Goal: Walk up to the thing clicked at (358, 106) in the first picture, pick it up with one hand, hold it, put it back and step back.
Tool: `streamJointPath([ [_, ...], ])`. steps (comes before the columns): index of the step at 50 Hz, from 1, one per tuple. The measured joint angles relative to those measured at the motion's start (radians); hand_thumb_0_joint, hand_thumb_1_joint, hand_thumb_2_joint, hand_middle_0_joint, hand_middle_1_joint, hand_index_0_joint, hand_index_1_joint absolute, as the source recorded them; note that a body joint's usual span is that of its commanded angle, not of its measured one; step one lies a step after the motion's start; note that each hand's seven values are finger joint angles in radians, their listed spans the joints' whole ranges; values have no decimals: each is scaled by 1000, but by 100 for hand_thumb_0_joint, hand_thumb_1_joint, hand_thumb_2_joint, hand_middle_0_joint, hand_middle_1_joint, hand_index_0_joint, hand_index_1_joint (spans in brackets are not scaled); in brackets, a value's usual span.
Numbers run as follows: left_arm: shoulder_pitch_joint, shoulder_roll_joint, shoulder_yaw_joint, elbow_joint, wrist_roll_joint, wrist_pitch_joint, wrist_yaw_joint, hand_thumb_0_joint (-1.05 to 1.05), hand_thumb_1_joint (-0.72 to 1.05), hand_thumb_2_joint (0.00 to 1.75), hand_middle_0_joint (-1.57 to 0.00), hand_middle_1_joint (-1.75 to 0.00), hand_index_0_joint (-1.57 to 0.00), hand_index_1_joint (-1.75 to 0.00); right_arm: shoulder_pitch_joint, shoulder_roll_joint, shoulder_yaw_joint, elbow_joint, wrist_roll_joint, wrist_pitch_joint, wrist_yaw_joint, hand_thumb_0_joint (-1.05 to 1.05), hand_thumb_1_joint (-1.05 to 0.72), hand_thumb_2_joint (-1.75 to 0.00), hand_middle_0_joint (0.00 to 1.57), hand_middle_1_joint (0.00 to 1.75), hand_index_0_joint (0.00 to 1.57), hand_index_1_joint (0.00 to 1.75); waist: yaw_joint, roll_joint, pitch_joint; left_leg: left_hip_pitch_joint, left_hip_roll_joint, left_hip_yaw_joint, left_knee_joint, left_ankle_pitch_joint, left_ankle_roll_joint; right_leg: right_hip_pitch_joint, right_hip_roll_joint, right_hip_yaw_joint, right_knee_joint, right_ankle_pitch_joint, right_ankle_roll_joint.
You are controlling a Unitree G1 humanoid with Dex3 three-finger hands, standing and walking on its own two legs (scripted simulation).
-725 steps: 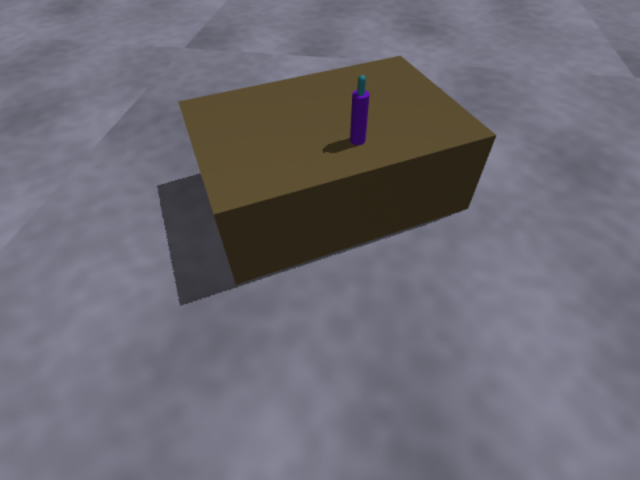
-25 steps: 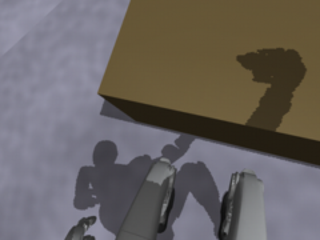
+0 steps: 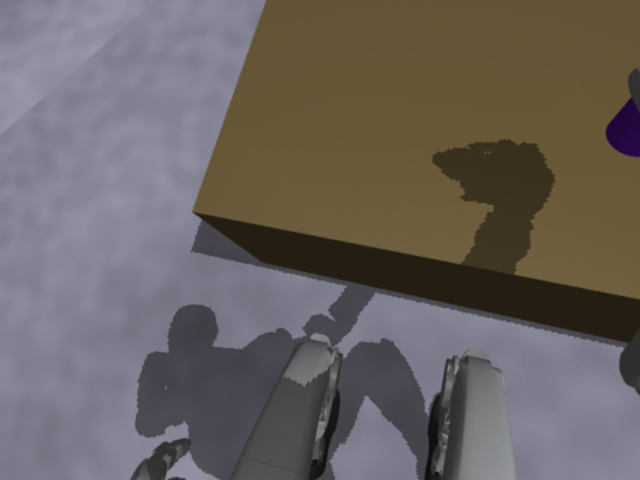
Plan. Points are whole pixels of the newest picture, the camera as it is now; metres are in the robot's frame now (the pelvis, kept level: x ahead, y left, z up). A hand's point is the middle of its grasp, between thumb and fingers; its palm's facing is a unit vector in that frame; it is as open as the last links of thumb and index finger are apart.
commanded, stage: lift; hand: right
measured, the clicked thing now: out of the picture +0.54 -0.28 +0.08
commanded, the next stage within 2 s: hold in 1.38 s
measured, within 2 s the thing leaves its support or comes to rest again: neither
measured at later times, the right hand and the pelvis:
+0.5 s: hand out of the picture +0.44 -0.24 +0.14, palm faces +0.30 +0.95 -0.02, open 8.3 cm; pelvis +0.02 +0.00 +0.10, yaw -4 degrees
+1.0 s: hand out of the picture +0.40 -0.21 +0.20, palm faces +0.28 +0.96 -0.02, open 8.3 cm; pelvis +0.03 +0.00 +0.14, yaw -5 degrees
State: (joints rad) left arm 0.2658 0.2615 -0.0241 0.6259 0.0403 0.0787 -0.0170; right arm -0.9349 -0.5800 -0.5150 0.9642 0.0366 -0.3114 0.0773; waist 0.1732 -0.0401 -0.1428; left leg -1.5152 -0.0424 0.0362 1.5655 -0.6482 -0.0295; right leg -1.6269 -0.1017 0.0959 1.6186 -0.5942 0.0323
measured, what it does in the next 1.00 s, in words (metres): rises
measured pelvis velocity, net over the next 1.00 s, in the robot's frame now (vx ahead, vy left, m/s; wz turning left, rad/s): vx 0.03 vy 0.00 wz -0.08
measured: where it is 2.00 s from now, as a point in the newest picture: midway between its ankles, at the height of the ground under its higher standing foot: (377, 453)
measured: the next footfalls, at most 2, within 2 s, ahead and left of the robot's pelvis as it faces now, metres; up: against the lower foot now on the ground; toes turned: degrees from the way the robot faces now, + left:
none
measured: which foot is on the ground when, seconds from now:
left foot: down 0.00-1.00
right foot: down 0.00-1.00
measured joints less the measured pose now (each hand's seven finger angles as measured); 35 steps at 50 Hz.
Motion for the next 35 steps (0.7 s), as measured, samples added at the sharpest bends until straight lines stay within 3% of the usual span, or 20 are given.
streamJointPath([
  [10, -8, -10, 19, 4, -15, -15, 15, 1, 93, 88, -20, -30, -20, -29, 154, 112, 49, -109, 33, 4, -25, 1, 18, -114, 85, 112, 79, 111, -33, -2, -13, 164, 4, 1, -131, 34, 4, 164, 1, -9, -127, 30, 0],
  [21, -13, -19, 39, 14, -25, -44, 35, 1, 91, 89, -20, -29, -20, -30, 366, 239, 151, -273, 64, -3, -75, 1, 19, -114, 85, 112, 79, 111, -75, 7, -6, 408, 18, 0, -317, 82, 6, 408, 11, -24, -312, 77, 0],
  [35, -17, -26, 48, 40, -20, -83, 37, 1, 90, 90, -19, -29, -18, -30, 520, 332, 232, -328, 80, -55, -93, 1, 19, -115, 85, 112, 79, 111, -107, 13, 25, 647, 33, -10, -497, 133, 6, 655, 23, -47, -500, 130, -1],
])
